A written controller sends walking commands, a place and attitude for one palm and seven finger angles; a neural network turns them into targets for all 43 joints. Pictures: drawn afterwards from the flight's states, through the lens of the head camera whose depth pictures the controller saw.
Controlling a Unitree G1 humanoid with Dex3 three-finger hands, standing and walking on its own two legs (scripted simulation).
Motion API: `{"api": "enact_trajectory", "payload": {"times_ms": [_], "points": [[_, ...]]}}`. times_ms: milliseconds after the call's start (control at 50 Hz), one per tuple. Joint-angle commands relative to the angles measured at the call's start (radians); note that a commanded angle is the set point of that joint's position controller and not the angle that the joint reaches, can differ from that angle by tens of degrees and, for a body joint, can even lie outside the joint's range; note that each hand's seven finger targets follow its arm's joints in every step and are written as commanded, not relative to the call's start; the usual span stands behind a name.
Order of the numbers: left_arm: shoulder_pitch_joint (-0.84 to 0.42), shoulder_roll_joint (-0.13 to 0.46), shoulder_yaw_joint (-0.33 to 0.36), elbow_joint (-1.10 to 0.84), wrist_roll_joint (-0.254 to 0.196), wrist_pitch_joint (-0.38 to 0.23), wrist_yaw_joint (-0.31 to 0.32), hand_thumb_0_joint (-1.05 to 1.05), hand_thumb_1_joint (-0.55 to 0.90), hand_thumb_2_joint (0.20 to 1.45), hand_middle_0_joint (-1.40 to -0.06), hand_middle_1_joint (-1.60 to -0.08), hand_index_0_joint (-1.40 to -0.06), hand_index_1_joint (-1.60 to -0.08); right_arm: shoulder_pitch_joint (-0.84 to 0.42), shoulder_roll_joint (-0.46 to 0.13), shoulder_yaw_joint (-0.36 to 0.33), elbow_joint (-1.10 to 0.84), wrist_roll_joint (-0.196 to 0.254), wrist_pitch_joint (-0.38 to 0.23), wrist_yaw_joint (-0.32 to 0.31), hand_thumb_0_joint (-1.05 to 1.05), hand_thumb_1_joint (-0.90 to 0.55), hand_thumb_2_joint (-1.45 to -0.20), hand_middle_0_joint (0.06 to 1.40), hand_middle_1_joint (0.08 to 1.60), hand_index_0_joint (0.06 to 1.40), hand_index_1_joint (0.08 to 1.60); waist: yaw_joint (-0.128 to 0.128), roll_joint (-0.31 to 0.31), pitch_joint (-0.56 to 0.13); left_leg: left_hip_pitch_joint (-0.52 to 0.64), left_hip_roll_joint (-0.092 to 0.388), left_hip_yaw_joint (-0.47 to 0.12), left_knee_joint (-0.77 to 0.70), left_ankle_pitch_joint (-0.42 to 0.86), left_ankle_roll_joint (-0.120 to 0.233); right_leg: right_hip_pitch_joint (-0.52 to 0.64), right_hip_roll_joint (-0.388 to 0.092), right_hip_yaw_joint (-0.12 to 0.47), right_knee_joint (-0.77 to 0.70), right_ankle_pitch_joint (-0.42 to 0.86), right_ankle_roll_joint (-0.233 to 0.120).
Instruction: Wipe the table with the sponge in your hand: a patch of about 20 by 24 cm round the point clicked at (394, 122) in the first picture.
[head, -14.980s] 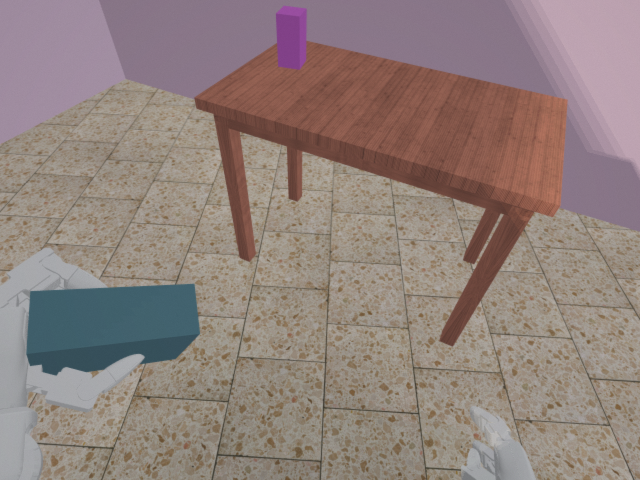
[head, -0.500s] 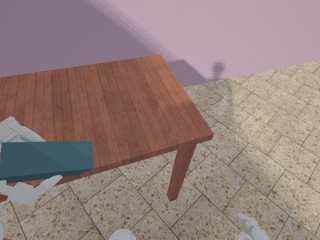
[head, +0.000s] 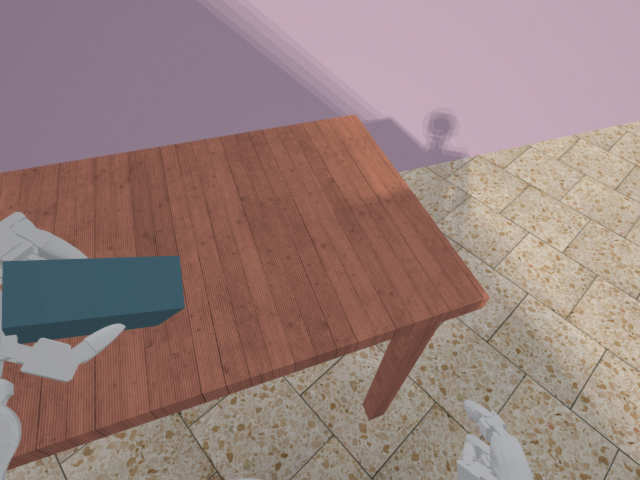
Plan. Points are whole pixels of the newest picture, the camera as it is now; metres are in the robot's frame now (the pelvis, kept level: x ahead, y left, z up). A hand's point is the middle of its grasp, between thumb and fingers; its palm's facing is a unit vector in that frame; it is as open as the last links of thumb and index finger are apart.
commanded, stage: come to a stop and stand still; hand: left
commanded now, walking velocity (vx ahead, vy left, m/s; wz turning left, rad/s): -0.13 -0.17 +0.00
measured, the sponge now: (121, 297) +0.24 +0.22 +0.15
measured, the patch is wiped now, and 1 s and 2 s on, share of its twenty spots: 0.00 0.00 0.00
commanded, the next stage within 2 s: look again from close up in 1.40 s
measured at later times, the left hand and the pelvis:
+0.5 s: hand (99, 268) +0.25 +0.24 +0.17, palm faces +0.36 -0.85 -0.38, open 9.5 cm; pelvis +0.03 +0.00 +0.02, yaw -1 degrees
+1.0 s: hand (35, 277) +0.24 +0.30 +0.16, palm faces +0.33 -0.85 -0.42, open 9.5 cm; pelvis +0.02 +0.04 +0.02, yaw -1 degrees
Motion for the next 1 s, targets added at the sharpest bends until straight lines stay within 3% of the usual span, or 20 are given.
{"api": "enact_trajectory", "payload": {"times_ms": [0, 40, 80, 120, 160, 200, 220, 260, 320, 400, 540, 560, 580, 600, 680, 720, 760, 800, 900, 980], "points": [[-0.147, 0.21, 0.109, -0.416, -0.007, -0.061, -0.001, 0.0, 0.1, 1.3, -1.2, -1.6, -1.2, -1.6, -0.107, -0.123, -0.042, -0.176, -0.01, -0.064, 0.005, 0.0, -0.9, -0.9, 0.2, 0.3, 0.2, 0.3, -0.018, 0.244, -0.215, 0.285, 0.303, -0.339, -0.289, 0.614, 0.136, -0.197, -0.003, -0.013, 0.152, 0.029, 0.008], [-0.015, 0.18, 0.096, -0.421, -0.009, -0.056, -0.005, 0.0, 0.1, 1.3, -1.2, -1.6, -1.2, -1.6, -0.076, -0.128, -0.045, -0.186, -0.01, -0.068, 0.021, 0.0, -0.9, -0.9, 0.2, 0.3, 0.2, 0.3, -0.015, 0.282, -0.233, 0.233, 0.25, -0.189, -0.23, 0.739, 0.069, -0.047, 0.006, -0.067, -0.11, 0.088, -0.005], [0.057, 0.174, 0.106, -0.391, -0.015, -0.044, -0.004, 0.0, 0.1, 1.3, -1.2, -1.6, -1.2, -1.6, -0.049, -0.132, -0.041, -0.205, 0.0, -0.063, 0.025, 0.0, -0.9, -0.9, 0.2, 0.3, 0.2, 0.3, -0.031, 0.302, -0.229, 0.162, 0.226, -0.14, -0.198, 0.709, 0.006, 0.099, 0.031, -0.108, -0.349, 0.197, -0.016], [0.09, 0.195, 0.147, -0.315, -0.024, -0.037, -0.008, 0.0, 0.1, 1.3, -1.2, -1.6, -1.2, -1.6, -0.056, -0.129, -0.026, -0.213, 0.003, -0.05, 0.009, 0.0, -0.9, -0.9, 0.2, 0.3, 0.2, 0.3, -0.035, 0.248, -0.23, 0.051, 0.204, -0.123, -0.14, 0.608, -0.035, 0.284, 0.046, -0.117, -0.516, 0.361, -0.022], [0.046, 0.218, 0.182, -0.254, -0.04, -0.026, -0.003, 0.0, 0.1, 1.3, -1.2, -1.6, -1.2, -1.6, -0.049, -0.125, -0.023, -0.215, 0.007, -0.045, -0.01, 0.0, -0.9, -0.9, 0.2, 0.3, 0.2, 0.3, -0.048, 0.118, -0.262, -0.031, 0.111, -0.081, -0.038, 0.363, -0.056, 0.399, -0.037, 0.025, -0.546, 0.716, -0.061], [0.087, 0.153, 0.135, -0.182, -0.065, 0.0, 0.005, 0.0, 0.1, 1.3, -1.2, -1.6, -1.2, -1.6, -0.025, -0.127, -0.036, -0.198, 0.022, -0.046, -0.014, 0.0, -0.9, -0.9, 0.2, 0.3, 0.2, 0.3, -0.069, -0.025, -0.266, 0.035, 0.047, -0.086, 0.03, 0.287, -0.072, 0.307, -0.142, 0.155, -0.541, 0.911, -0.12], [0.094, 0.136, 0.115, -0.166, -0.067, 0.004, 0.007, 0.0, 0.1, 1.3, -1.2, -1.6, -1.2, -1.6, -0.035, -0.135, -0.034, -0.196, 0.017, -0.042, -0.014, 0.0, -0.9, -0.9, 0.2, 0.3, 0.2, 0.3, -0.067, -0.057, -0.262, 0.061, 0.04, -0.082, 0.022, 0.225, -0.069, 0.266, -0.17, 0.162, -0.552, 0.877, -0.123], [0.065, 0.157, 0.112, -0.188, -0.066, 0.004, 0.015, 0.0, 0.1, 1.3, -1.2, -1.6, -1.2, -1.6, -0.071, -0.124, -0.018, -0.192, 0.009, -0.035, -0.027, 0.0, -0.9, -0.9, 0.2, 0.3, 0.2, 0.3, -0.055, -0.02, -0.218, 0.067, 0.033, -0.089, -0.072, 0.092, -0.058, 0.212, -0.172, 0.136, -0.592, 0.699, -0.083], [0.01, 0.14, 0.062, -0.276, -0.051, -0.001, 0.029, 0.0, 0.1, 1.3, -1.2, -1.6, -1.2, -1.6, -0.11, -0.133, -0.016, -0.197, 0.0, -0.035, -0.047, 0.0, -0.9, -0.9, 0.2, 0.3, 0.2, 0.3, -0.036, 0.063, -0.196, 0.107, 0.069, -0.117, -0.191, 0.229, -0.036, 0.209, -0.096, 0.084, -0.588, 0.502, -0.034], [-0.01, 0.202, 0.1, -0.349, -0.041, -0.006, 0.046, 0.0, 0.1, 1.3, -1.2, -1.6, -1.2, -1.6, -0.124, -0.143, -0.025, -0.206, 0.005, -0.039, -0.059, 0.0, -0.9, -0.9, 0.2, 0.3, 0.2, 0.3, -0.027, 0.172, -0.246, 0.108, 0.111, -0.156, -0.236, 0.388, -0.034, 0.303, -0.046, 0.043, -0.523, 0.588, -0.011], [0.047, 0.154, 0.089, -0.257, -0.046, -0.002, 0.039, 0.0, 0.1, 1.3, -1.2, -1.6, -1.2, -1.6, -0.087, -0.15, -0.037, -0.206, 0.005, -0.035, -0.056, 0.0, -0.9, -0.9, 0.2, 0.3, 0.2, 0.3, -0.03, 0.115, -0.197, 0.03, 0.089, -0.145, -0.269, 0.178, -0.036, 0.306, -0.042, 0.046, -0.588, 0.46, -0.01], [-1.028, 0.961, 0.623, -0.506, 0.12, -0.128, 0.022, 0.0, 0.1, 1.3, -1.2, -1.6, -1.2, -1.6, 0.096, -0.179, -0.026, -0.178, -0.03, -0.089, -0.046, 0.0, -0.9, -0.9, 0.2, 0.3, 0.2, 0.3, -0.025, 0.013, 0.006, -0.062, 0.083, -0.06, -0.135, 0.24, -0.013, 0.103, -0.057, 0.055, -0.675, 0.409, 0.126], [-0.417, 0.345, 0.261, 0.156, 0.009, -0.081, -0.027, 0.0, 0.1, 1.3, -1.2, -1.6, -1.2, -1.6, -0.019, -0.066, 0.007, -0.135, 0.006, -0.076, -0.041, 0.0, -0.9, -0.9, 0.2, 0.3, 0.2, 0.3, -0.017, 0.008, -0.235, 0.059, 0.026, -0.075, -0.15, 0.217, -0.005, 0.181, -0.118, 0.048, -0.632, 0.365, 0.004], [-0.173, 0.139, 0.12, 0.196, -0.038, -0.051, -0.037, 0.0, 0.1, 1.3, -1.2, -1.6, -1.2, -1.6, -0.034, -0.137, -0.054, -0.186, 0.03, -0.074, -0.025, 0.0, -0.9, -0.9, 0.2, 0.3, 0.2, 0.3, 0.005, 0.177, -0.246, 0.13, 0.042, -0.085, -0.189, 0.202, -0.029, 0.221, -0.084, 0.11, -0.578, 0.438, -0.027], [-0.042, 0.126, 0.0, -0.11, -0.053, -0.112, -0.047, 0.0, 0.1, 1.3, -1.2, -1.6, -1.2, -1.6, -0.031, -0.15, -0.031, -0.209, 0.025, -0.09, 0.019, 0.0, -0.9, -0.9, 0.2, 0.3, 0.2, 0.3, 0.016, 0.01, -0.15, 0.039, 0.034, -0.088, -0.214, 0.028, -0.022, 0.2, -0.105, 0.125, -0.683, 0.152, 0.014], [-0.02, 0.125, -0.004, -0.146, -0.05, -0.108, -0.04, 0.0, 0.1, 1.3, -1.2, -1.6, -1.2, -1.6, -0.059, -0.147, -0.022, -0.21, 0.025, -0.094, 0.016, 0.0, -0.9, -0.9, 0.2, 0.3, 0.2, 0.3, 0.009, -0.004, -0.113, 0.037, 0.052, -0.111, -0.271, -0.033, -0.016, 0.156, -0.069, 0.077, -0.682, 0.052, -0.001], [-0.052, 0.195, 0.07, -0.15, -0.043, -0.115, -0.031, 0.0, 0.1, 1.3, -1.2, -1.6, -1.2, -1.6, -0.06, -0.155, -0.022, -0.207, 0.02, -0.103, 0.004, 0.0, -0.9, -0.9, 0.2, 0.3, 0.2, 0.3, 0.009, -0.011, -0.085, -0.013, 0.06, -0.132, -0.31, -0.084, -0.016, 0.164, -0.047, 0.063, -0.674, 0.023, 0.004], [-0.12, 0.271, 0.154, -0.211, -0.031, -0.132, -0.02, 0.0, 0.1, 1.3, -1.2, -1.6, -1.2, -1.6, -0.086, -0.161, -0.019, -0.201, 0.021, -0.112, -0.005, 0.0, -0.9, -0.9, 0.2, 0.3, 0.2, 0.3, 0.001, 0.074, -0.094, -0.038, 0.085, -0.158, -0.347, -0.136, -0.004, 0.195, -0.026, 0.045, -0.62, 0.057, 0.009], [-0.168, 0.243, 0.157, -0.267, -0.025, -0.16, -0.025, 0.0, 0.1, 1.3, -1.2, -1.6, -1.2, -1.6, -0.078, -0.142, -0.016, -0.204, 0.017, -0.146, -0.007, 0.0, -0.9, -0.9, 0.2, 0.3, 0.2, 0.3, 0.001, 0.232, -0.152, -0.113, 0.125, -0.201, -0.378, -0.122, 0.015, 0.354, -0.014, 0.0, -0.463, 0.275, 0.008], [-0.112, 0.187, 0.104, -0.291, -0.031, -0.165, -0.029, 0.0, 0.1, 1.3, -1.2, -1.6, -1.2, -1.6, -0.039, -0.145, -0.026, -0.19, 0.009, -0.165, 0.005, 0.0, -0.9, -0.9, 0.2, 0.3, 0.2, 0.3, 0.001, 0.156, -0.183, -0.018, 0.104, -0.188, -0.301, 0.117, -0.014, 0.335, -0.03, -0.004, -0.491, 0.409, -0.001]]}}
